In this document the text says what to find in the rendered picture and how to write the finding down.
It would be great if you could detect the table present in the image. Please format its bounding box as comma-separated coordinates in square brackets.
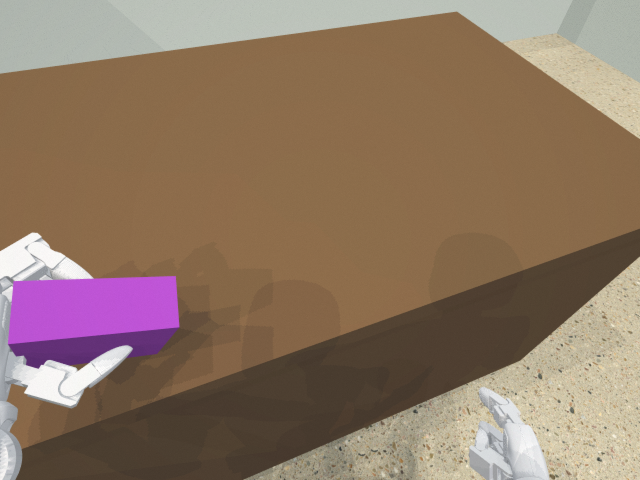
[0, 12, 640, 480]

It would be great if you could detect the robot right hand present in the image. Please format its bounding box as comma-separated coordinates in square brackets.
[469, 387, 550, 480]

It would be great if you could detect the sponge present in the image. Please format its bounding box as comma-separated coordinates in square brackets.
[8, 276, 179, 369]

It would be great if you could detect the left robot forearm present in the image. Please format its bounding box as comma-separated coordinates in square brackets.
[0, 401, 22, 480]

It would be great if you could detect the robot left hand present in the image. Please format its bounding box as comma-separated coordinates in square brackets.
[0, 233, 133, 409]

